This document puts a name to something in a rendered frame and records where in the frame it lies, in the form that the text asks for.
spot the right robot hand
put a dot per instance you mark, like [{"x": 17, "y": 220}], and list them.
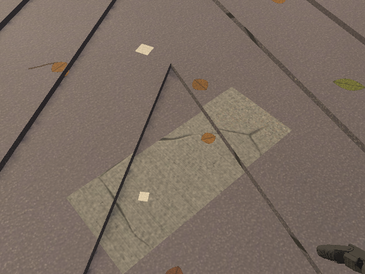
[{"x": 352, "y": 256}]

